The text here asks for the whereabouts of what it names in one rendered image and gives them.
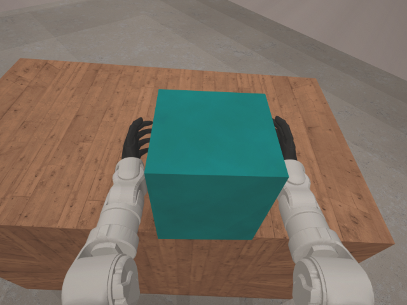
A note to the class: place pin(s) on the right robot upper arm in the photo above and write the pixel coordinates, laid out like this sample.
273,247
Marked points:
330,281

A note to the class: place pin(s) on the pedestal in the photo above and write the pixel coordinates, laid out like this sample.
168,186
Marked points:
62,130

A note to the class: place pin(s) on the left robot upper arm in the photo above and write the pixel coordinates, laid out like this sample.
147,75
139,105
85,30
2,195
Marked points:
102,280

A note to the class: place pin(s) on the carton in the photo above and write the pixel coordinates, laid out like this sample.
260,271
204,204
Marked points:
214,166

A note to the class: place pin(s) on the left robot hand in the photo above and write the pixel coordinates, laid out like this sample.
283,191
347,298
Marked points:
132,144

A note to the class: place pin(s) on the right robot hand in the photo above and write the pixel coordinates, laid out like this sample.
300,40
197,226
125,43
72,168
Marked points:
285,138

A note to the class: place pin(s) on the left robot forearm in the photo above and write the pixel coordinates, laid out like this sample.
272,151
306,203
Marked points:
116,230

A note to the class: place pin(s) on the right robot forearm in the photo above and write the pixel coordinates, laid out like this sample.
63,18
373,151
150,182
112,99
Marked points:
306,226

